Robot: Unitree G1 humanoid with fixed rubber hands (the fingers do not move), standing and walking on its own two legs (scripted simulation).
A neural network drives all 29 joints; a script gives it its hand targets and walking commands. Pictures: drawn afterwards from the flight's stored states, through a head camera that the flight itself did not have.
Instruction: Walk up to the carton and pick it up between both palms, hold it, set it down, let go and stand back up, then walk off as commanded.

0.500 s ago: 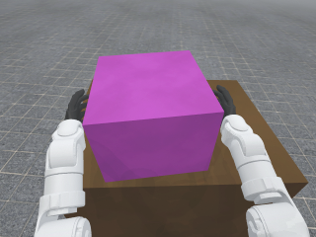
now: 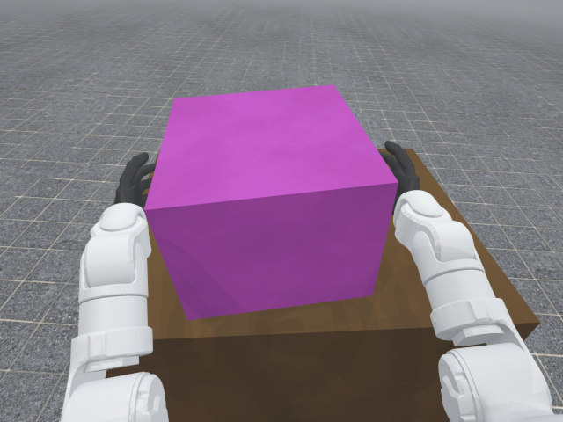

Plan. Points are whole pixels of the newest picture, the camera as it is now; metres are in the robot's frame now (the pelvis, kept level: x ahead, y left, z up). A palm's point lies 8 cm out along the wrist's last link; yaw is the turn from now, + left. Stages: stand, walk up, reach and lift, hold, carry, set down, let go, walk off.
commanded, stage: reach and lift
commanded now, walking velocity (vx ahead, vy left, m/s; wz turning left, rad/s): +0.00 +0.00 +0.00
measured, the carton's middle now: (267, 191) +0.44 +0.01 +0.15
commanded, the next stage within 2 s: hold in 0.10 s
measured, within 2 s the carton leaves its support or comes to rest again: neither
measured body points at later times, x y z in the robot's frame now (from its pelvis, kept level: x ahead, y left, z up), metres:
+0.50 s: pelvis +0.00 +0.00 +0.00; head -0.07 +0.02 +0.45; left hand +0.37 +0.20 +0.20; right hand +0.37 -0.18 +0.21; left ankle +0.02 +0.13 -0.75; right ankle +0.00 -0.13 -0.75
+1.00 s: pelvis +0.00 +0.00 +0.00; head -0.06 +0.02 +0.45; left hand +0.37 +0.20 +0.20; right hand +0.37 -0.18 +0.21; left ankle +0.02 +0.13 -0.75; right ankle +0.00 -0.13 -0.75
